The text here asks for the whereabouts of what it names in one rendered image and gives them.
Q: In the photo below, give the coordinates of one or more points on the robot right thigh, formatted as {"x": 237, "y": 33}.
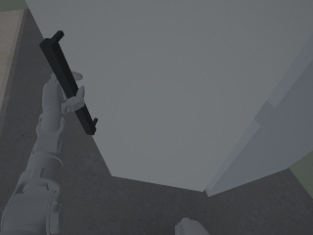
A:
{"x": 190, "y": 227}

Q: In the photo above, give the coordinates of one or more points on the robot left upper arm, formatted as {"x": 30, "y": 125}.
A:
{"x": 34, "y": 213}

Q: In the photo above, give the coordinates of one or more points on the fridge door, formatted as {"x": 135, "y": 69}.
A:
{"x": 174, "y": 84}

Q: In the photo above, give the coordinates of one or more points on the left robot forearm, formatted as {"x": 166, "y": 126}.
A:
{"x": 45, "y": 163}

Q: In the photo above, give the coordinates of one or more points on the handle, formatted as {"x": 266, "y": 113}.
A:
{"x": 58, "y": 63}

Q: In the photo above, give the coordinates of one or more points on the robot left hand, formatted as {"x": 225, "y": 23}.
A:
{"x": 53, "y": 96}

